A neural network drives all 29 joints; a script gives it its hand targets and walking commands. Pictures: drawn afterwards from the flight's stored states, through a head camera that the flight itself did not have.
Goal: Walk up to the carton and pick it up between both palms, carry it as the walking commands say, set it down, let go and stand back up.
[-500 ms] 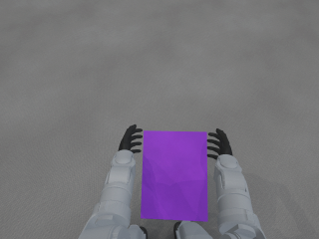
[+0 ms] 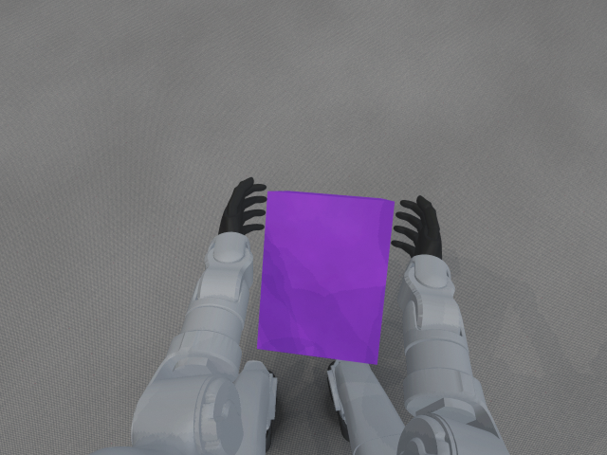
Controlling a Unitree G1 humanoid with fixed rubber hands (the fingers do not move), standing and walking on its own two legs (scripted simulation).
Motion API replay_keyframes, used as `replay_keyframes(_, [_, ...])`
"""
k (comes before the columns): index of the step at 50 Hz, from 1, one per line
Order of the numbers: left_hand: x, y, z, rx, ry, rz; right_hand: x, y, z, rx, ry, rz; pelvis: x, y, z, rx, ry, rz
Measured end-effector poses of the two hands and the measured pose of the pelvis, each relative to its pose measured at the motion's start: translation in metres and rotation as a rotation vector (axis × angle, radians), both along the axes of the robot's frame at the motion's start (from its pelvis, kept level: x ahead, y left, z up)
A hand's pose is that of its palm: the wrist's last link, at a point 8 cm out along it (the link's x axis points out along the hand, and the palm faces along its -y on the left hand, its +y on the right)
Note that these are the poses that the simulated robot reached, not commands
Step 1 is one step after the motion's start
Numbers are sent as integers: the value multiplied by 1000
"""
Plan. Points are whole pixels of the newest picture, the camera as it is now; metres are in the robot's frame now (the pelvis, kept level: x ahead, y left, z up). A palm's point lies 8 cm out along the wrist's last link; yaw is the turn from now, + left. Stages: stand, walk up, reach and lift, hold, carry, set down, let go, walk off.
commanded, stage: set down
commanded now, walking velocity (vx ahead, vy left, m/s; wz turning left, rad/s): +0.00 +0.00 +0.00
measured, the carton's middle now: (326, 264) +0.38 -0.06 -0.19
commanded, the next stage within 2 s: none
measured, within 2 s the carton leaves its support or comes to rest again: neither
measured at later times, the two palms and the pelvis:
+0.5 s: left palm (248, 232) +0.44 +0.06 -0.16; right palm (408, 252) +0.37 -0.19 -0.15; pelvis -0.01 +0.01 -0.08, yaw +0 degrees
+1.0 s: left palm (261, 233) +0.46 +0.04 -0.24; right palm (399, 252) +0.40 -0.21 -0.24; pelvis -0.03 +0.00 -0.15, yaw +0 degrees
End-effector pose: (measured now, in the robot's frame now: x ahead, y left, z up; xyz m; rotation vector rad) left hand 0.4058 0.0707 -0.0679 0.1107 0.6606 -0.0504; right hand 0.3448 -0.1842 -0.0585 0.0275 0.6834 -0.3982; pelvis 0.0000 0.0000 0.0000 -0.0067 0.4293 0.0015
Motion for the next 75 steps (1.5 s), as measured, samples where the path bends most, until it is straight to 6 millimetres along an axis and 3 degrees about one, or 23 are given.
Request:
replay_keyframes(25, [30, -10, -90, -9, 14, 9, 28, -10, -88, 11, -1, -4, -11, 9, -83, -2, 153, -1])
replay_keyframes(75, [82, -36, -258, 21, 35, -17, 74, -35, -262, 9, 28, 11, -44, 0, -215, 16, 267, 3])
